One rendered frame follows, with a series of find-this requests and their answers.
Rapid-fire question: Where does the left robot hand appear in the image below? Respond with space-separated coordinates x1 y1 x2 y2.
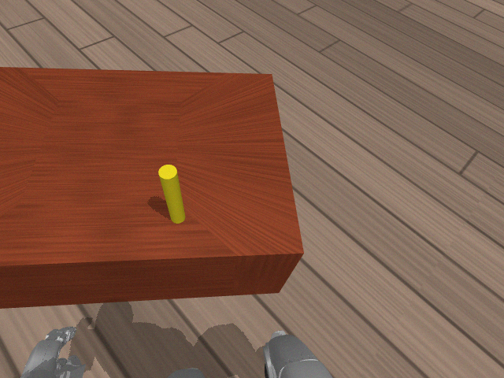
22 327 86 378

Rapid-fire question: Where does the can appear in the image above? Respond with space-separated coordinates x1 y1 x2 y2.
158 165 185 224

